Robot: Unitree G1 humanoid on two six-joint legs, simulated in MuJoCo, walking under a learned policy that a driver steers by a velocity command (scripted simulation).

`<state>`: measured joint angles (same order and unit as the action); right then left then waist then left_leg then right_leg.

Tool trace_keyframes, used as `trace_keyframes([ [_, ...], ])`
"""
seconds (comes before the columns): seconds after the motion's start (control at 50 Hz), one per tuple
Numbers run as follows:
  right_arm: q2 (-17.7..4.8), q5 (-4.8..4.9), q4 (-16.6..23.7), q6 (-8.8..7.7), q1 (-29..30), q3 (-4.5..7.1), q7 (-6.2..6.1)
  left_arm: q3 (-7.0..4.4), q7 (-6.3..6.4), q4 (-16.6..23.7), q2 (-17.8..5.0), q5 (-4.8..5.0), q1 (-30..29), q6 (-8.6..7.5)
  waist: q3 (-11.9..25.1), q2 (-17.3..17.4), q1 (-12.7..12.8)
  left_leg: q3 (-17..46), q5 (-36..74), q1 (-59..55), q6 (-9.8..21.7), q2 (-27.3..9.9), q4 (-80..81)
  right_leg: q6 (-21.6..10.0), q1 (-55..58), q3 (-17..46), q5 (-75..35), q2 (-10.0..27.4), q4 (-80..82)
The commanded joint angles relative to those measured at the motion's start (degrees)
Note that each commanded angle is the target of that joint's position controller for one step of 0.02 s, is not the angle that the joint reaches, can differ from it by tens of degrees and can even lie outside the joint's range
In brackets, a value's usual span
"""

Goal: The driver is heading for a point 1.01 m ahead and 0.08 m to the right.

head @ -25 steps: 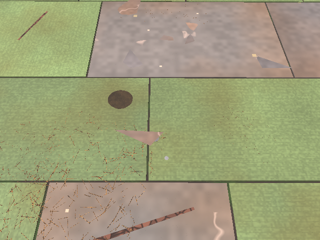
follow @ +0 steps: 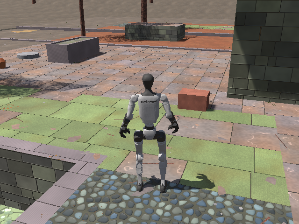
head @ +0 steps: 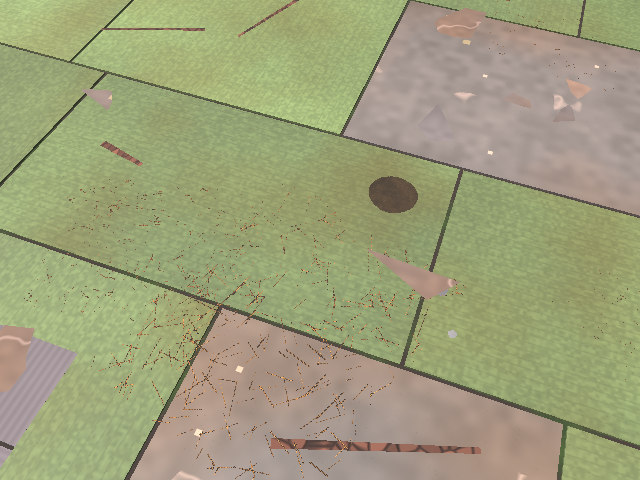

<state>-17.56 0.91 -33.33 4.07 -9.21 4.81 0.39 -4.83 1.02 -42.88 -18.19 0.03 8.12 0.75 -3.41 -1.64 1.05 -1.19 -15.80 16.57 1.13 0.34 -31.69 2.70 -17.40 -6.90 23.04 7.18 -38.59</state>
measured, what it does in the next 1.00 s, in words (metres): steps on the spot: right foot, then left foot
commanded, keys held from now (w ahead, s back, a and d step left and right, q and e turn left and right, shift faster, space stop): q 0.24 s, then no key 0.76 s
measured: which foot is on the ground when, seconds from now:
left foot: down 0.00-0.42, up 0.44-0.68, down 0.70-1.00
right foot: up 0.00-0.40, down 0.42-1.00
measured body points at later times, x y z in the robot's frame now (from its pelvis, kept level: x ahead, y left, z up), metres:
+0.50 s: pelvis +0.01 -0.01 +0.01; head +0.04 -0.02 +0.46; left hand +0.09 +0.29 -0.08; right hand +0.24 -0.24 -0.09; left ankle -0.02 +0.11 -0.71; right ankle +0.04 -0.13 -0.73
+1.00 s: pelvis +0.00 +0.01 +0.01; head +0.00 +0.02 +0.46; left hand +0.04 +0.30 -0.11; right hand +0.17 -0.21 -0.11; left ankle -0.05 +0.13 -0.73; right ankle +0.04 -0.13 -0.73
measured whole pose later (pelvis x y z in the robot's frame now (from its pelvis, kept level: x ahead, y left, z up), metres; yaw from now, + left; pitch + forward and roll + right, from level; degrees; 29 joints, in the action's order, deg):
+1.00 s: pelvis +0.00 +0.01 +0.01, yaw +14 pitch -2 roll +0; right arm -13.0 -0.8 -44.6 0.3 -13.1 1.5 -1.3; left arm -1.9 1.0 -48.4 -15.1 -0.5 10.3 0.1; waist -2.0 -0.3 0.9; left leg 3.9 -18.2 10.1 -0.3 0.9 -30.2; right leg 2.5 -12.3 1.8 14.8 1.6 -29.0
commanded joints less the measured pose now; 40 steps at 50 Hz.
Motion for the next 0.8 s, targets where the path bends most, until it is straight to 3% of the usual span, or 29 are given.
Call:
trace_keyframes([
  [0.02, -13.79, -2.45, 3.56, -2.77, -7.83, 3.79, -0.22, -1.19, 0.52, 6.63, -5.69, -1.26, -4.65, -1.05, 12.49, 13.71, -5.83, 30.70, 36.96, -16.88, 20.68, -22.96, 11.42, 1.94, -20.90, 8.98, 16.91, -5.72, -28.89],
  [0.04, -12.16, -2.20, 2.86, -3.70, -5.15, 3.04, -0.27, -1.58, 0.63, 6.60, -6.67, -0.04, -4.99, -0.85, 9.56, 11.77, -3.85, 25.14, 31.54, -14.61, 17.54, -19.10, 11.90, 1.11, -21.38, 10.40, 11.97, -4.64, -30.64],
  [0.08, -9.39, -0.29, 3.07, -3.80, 0.47, 2.15, -1.03, -2.12, 1.34, 5.05, -7.35, -0.57, -3.30, -0.46, 6.99, 8.99, -1.32, 19.89, 26.19, -11.41, 12.16, -13.85, 11.72, 0.99, -20.96, 11.10, 3.45, -3.90, -27.21],
  [0.1, -9.08, -0.20, 3.26, -3.57, 1.36, 1.76, -1.43, -2.17, 1.27, 4.77, -7.15, -0.86, -2.48, -0.46, 7.42, 9.29, -0.55, 18.64, 28.49, -9.37, 11.84, -12.54, 11.64, 1.46, -18.39, 10.61, 0.74, -4.88, -27.61],
  [0.14, -9.03, -0.67, 3.22, -3.28, 1.16, 1.60, -1.92, -1.79, 0.91, 4.43, -5.70, -0.50, -1.08, -0.64, 9.00, 9.06, -0.08, 17.85, 28.41, -9.05, 11.97, -11.26, 11.54, 2.14, -16.03, 10.20, -2.38, -6.21, -25.15],
  [0.22, -10.16, -0.38, 2.71, -2.86, -0.07, 2.03, -2.40, -0.88, 0.66, 5.28, -3.93, -0.24, -3.44, -0.83, 8.45, 9.71, -1.55, 20.70, 21.44, -9.42, 11.83, -10.36, 10.73, 2.75, -13.72, 11.03, -3.58, -7.45, -12.42],
  [0.34, -9.48, -0.74, 2.22, -2.20, 0.69, 1.42, -1.57, -0.74, -0.61, 5.57, -4.48, 0.43, -2.65, -1.44, 8.25, 11.36, -2.65, 25.60, 19.69, -6.04, 11.76, -10.67, 8.25, 1.34, -4.70, 10.18, -1.79, -7.97, -1.43],
  [0.38, -8.50, -0.31, 2.04, -2.03, 2.15, 0.84, -1.52, -0.59, -1.17, 5.30, -3.74, 0.40, -0.68, -1.97, 8.29, 10.81, -0.94, 26.16, 20.14, -5.45, 10.25, -9.33, 6.19, 0.02, 0.17, 9.37, -6.59, -8.02, 7.76],
  [0.4, -7.46, -0.04, 1.80, -2.03, 2.30, 0.39, -1.63, -0.47, -1.34, 4.96, -3.31, -0.04, 0.76, -2.32, 8.13, 9.94, 0.30, 25.70, 17.24, -3.77, 8.17, -7.71, 5.33, -1.08, 4.97, 9.37, -14.34, -7.48, 15.76],
  [0.42, -5.53, -0.73, 1.32, -2.34, 0.05, -0.25, -1.71, -0.69, -1.17, 5.41, -5.37, -1.11, 1.25, -2.55, 8.82, 5.85, -0.59, 23.43, 9.58, -0.66, 4.78, -4.99, 2.47, -2.95, 10.25, 14.22, -22.00, -1.96, 18.01],
  [0.44, -3.77, -2.04, 0.96, -2.80, -4.25, -0.77, -1.61, -1.22, -0.85, 6.30, -9.58, -1.89, 0.09, -2.39, 9.30, -6.97, -4.47, 15.54, -6.72, 3.96, 1.06, 2.46, -6.14, -8.14, 13.25, 24.06, -35.53, 7.68, 18.19],
  [0.46, -5.90, -1.68, 1.54, -3.04, -2.01, -0.07, -1.98, -0.27, -0.99, 5.50, -6.83, -2.66, -0.92, -2.54, 7.57, -12.63, -3.61, 10.97, -16.61, 5.37, -1.91, 3.66, -9.93, -16.96, 6.97, 31.08, -33.60, 13.11, 20.44],
  [0.48, -9.09, -1.35, 0.88, -2.91, -0.80, 0.94, -2.39, 0.30, -1.07, 6.24, -4.95, -2.28, -2.16, -2.90, 6.14, -9.66, -2.10, 10.81, -18.60, 5.36, -3.74, 2.02, -17.06, -18.67, 6.01, 30.52, -30.36, 12.50, 21.48],
  [0.5, -9.39, -0.90, 0.51, -2.63, 0.14, 1.45, -2.52, 0.24, -0.84, 5.74, -5.22, -1.71, -2.14, -2.98, 5.78, -8.44, -1.64, 10.44, -17.96, 7.39, -4.71, 2.24, -21.41, -17.65, 7.17, 28.65, -28.78, 10.71, 21.11],
  [0.54, -7.13, -0.87, -0.92, -1.70, -1.08, 1.27, -2.62, 0.34, -0.49, 5.29, -5.52, -0.39, -3.13, -3.07, 5.07, -6.31, -1.94, 10.93, -15.41, 8.65, -6.56, 0.81, -24.02, -15.50, 8.41, 24.66, -28.59, 8.41, 19.73],
  [0.6, -1.81, -0.67, -2.01, -1.87, -0.96, -0.60, -2.03, 0.71, -0.44, 4.50, -4.29, -0.31, -3.32, -1.98, 5.82, -7.55, -1.49, 5.77, -12.35, 3.24, -7.31, -0.39, -11.77, -13.23, 8.85, 17.70, -32.67, 3.46, 17.50],
  [0.62, -1.41, -0.47, -2.25, -2.06, -0.37, -0.79, -1.92, 0.72, -0.44, 4.11, -4.26, -0.35, -2.15, -1.57, 6.56, -8.29, -0.57, 4.66, -10.23, 1.40, -7.26, -0.32, -7.09, -13.37, 9.82, 17.34, -34.13, 3.12, 16.67],
  [0.66, -1.87, -0.26, -3.91, -2.20, -2.46, -0.57, -1.74, 0.92, -0.50, 3.49, -4.24, 0.24, -1.44, -0.99, 7.55, -8.14, -1.52, 2.47, 0.95, -4.62, -6.25, 0.48, 6.72, -12.52, 10.11, 16.75, -33.61, 2.35, 14.89],
  [0.68, -2.74, -0.68, -4.39, -2.21, -2.64, -0.50, -1.65, 1.10, -0.59, 2.87, -3.89, 0.49, 0.28, -1.14, 7.47, -7.13, -1.31, 3.18, 7.57, -8.32, -5.16, 0.22, 12.08, -10.80, 8.92, 16.81, -31.14, 1.84, 14.97],
  [0.7, -5.28, -1.27, -3.81, -2.18, -2.24, -0.19, -1.89, 1.41, -0.84, 2.43, -3.45, 0.00, 1.95, -1.76, 8.13, -3.98, -0.43, 7.02, 14.41, -12.47, -3.58, -2.83, 11.60, -7.84, 6.16, 16.58, -25.98, 1.18, 14.79],
  [0.72, -8.91, -1.50, -3.51, -2.01, -2.15, 0.50, -2.29, 1.56, -1.45, 2.51, -3.37, -1.18, 3.36, -2.58, 8.63, 3.17, 1.86, 9.91, 22.56, -13.95, -1.11, -6.32, 7.24, -5.27, 3.80, 13.34, -20.13, -1.95, 13.42],
  [0.74, -6.93, -1.66, -4.68, -2.11, -1.57, 0.27, -1.77, 1.97, -1.47, 2.05, -1.83, -1.30, 2.72, -2.85, 8.81, 8.13, 1.74, 9.56, 12.12, -8.38, 1.23, -5.58, 6.88, -2.62, 7.14, 9.51, -13.20, -4.83, 14.04],
  [0.76, -4.44, -1.81, -4.23, -2.42, -0.81, -0.33, -1.28, 1.84, -1.36, 1.86, -3.22, -1.32, -0.33, -2.74, 6.36, 5.82, 0.01, 9.70, 7.13, -5.62, 1.43, -4.62, 8.23, -1.29, 7.69, 8.91, -12.45, -5.22, 12.68],
  [0.8, -3.93, -2.14, -5.18, -3.20, -1.10, -0.76, -1.34, 1.87, -0.85, 1.52, -2.62, -0.80, -1.48, -2.07, 3.97, 5.33, -0.15, 9.37, 5.93, -3.39, 0.32, -3.92, 9.10, -1.54, 7.26, 9.05, -14.36, -5.01, 12.11],
])
Keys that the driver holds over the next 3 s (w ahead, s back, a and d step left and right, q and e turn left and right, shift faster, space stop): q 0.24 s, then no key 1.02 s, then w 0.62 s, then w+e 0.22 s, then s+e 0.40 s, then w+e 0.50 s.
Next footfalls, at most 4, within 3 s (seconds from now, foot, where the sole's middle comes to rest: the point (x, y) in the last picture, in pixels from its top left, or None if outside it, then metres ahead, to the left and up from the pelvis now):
0.42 right None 0.08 -0.12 -0.77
0.70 left None -0.01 0.13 -0.77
1.96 left None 0.39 0.22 -0.77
2.40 right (317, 400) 0.61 0.02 -0.77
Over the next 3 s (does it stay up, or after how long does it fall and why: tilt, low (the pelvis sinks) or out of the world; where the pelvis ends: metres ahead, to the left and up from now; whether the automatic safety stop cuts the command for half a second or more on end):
stays up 0.52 0.12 0.02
